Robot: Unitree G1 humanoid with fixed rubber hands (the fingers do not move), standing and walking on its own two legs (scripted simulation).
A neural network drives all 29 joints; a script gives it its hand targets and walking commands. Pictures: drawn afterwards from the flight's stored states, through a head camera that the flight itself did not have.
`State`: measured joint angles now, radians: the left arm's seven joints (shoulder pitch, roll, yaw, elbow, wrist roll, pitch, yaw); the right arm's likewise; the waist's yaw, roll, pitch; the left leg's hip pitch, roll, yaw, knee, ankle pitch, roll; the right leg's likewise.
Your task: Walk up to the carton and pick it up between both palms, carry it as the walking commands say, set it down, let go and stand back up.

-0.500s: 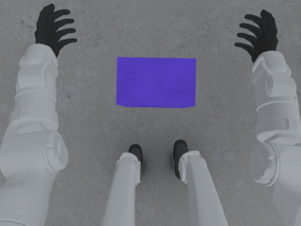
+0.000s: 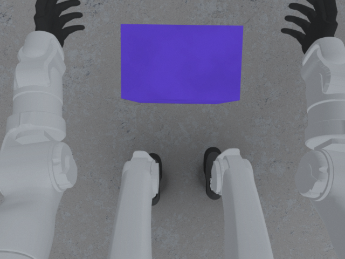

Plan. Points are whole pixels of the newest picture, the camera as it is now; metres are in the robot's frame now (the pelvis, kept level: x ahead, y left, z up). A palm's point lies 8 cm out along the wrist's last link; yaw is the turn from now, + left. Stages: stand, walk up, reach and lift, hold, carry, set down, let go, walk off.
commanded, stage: reach and lift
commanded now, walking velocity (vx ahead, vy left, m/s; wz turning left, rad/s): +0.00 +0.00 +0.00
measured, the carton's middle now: (179, 73) +0.51 +0.01 -0.38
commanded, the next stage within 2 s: none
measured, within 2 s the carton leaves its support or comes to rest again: neither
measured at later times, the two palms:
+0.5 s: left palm (84, 56) +0.53 +0.25 -0.25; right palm (272, 59) +0.51 -0.22 -0.26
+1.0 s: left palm (98, 62) +0.52 +0.23 -0.31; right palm (259, 66) +0.51 -0.22 -0.32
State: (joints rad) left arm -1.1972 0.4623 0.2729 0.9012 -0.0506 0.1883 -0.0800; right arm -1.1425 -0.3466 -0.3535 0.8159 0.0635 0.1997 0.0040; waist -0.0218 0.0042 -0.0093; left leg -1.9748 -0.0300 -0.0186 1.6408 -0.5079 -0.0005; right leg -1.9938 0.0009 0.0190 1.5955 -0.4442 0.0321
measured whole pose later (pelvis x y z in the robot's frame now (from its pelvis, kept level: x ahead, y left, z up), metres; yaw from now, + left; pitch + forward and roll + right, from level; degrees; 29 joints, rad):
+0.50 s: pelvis -0.02 -0.01 -0.11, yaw +0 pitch +42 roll -1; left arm -1.38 0.54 0.18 1.07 -0.16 0.13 -0.07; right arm -1.31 -0.38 -0.26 0.96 0.15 0.15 -0.07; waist -0.01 -0.01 0.23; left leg -2.19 -0.03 -0.02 2.05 -0.58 -0.01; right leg -2.22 0.02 0.02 2.00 -0.51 0.03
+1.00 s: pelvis -0.02 +0.00 -0.16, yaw +0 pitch +35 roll -1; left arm -1.44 0.54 0.07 1.13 -0.24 0.08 0.02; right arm -1.38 -0.40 -0.19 1.08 0.23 0.08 -0.10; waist -0.02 -0.01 0.38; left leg -2.24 -0.02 -0.02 2.22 -0.61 0.00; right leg -2.25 0.00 0.01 2.17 -0.54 0.03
